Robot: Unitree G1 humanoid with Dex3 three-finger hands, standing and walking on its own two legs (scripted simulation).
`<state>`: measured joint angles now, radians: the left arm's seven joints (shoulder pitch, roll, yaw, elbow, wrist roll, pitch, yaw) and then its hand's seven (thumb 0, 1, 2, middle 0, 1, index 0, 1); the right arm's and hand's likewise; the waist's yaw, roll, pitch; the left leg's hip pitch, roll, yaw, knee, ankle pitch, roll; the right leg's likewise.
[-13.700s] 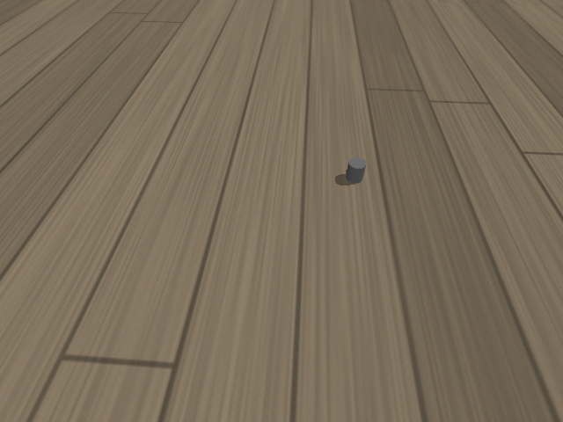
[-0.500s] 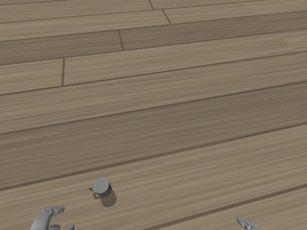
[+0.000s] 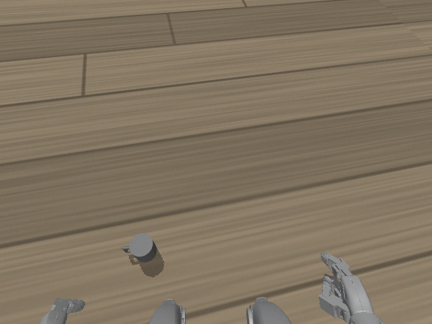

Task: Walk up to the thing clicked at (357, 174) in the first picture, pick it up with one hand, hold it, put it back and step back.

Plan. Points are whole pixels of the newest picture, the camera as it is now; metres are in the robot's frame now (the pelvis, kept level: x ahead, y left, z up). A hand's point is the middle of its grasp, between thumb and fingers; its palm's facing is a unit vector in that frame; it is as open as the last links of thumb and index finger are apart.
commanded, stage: rise first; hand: left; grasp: from above
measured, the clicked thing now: (139, 248) +0.43 +0.28 -0.64
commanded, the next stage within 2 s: approach in 2.00 s
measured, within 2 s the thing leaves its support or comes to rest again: neither
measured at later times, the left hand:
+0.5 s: hand (93, 310) +0.20 +0.29 -0.28, palm faces -0.41 -0.60 -0.69, open 14.1 cm
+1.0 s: hand (108, 277) +0.29 +0.32 -0.43, palm faces -0.49 -0.19 -0.85, open 14.0 cm
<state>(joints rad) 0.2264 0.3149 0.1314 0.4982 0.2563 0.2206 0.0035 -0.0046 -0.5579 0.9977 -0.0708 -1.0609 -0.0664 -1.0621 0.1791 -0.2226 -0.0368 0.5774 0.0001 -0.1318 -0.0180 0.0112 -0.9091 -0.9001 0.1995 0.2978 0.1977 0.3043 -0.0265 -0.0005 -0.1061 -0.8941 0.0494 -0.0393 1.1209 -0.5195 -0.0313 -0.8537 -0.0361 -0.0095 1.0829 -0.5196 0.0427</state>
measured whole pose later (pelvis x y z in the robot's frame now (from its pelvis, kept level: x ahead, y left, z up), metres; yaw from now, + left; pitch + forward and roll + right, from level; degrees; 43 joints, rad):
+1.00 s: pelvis -0.10 +0.00 -0.30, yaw -4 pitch +32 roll -5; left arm -0.57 0.70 0.19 0.99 1.00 -0.28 0.10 0.00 -0.52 1.02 -0.06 -1.07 -0.07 -1.06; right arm 0.13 -0.27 -0.04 0.73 -0.05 -0.06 0.08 0.01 -0.88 -0.89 0.20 0.30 0.20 0.30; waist -0.07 0.00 -0.08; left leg -2.11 0.02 -0.14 2.19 -0.65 -0.05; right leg -2.05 0.00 0.00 2.14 -0.66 0.06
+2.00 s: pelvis -0.08 +0.01 -0.35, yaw -7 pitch +34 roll -8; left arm -0.85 0.79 0.18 1.36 1.30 -0.32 0.37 0.00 -0.51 0.98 -0.07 -1.05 -0.08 -1.03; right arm 0.10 -0.26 0.00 0.76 -0.15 -0.01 0.14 0.00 -0.90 -0.90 0.20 0.30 0.20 0.30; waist -0.17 -0.02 -0.06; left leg -2.30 0.00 -0.17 2.40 -0.70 -0.04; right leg -2.21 0.01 0.00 2.31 -0.71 0.07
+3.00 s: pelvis -0.09 +0.01 -0.36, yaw -8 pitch +32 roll -10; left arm -0.82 0.87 0.14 1.25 1.21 -0.38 0.23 0.00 -0.49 0.93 -0.09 -1.08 -0.11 -1.05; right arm 0.16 -0.30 0.08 0.69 -0.15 0.05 0.14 0.00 -0.91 -0.89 0.20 0.30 0.20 0.30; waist -0.19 -0.04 0.01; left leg -2.30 -0.01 -0.20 2.41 -0.68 -0.05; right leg -2.20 0.01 -0.03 2.31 -0.69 0.08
